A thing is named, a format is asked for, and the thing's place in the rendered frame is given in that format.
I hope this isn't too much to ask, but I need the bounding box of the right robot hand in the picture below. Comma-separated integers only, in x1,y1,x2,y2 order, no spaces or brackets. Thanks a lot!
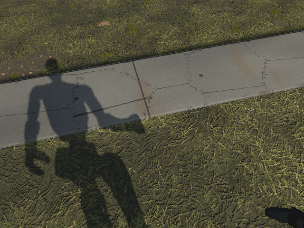
265,207,304,228

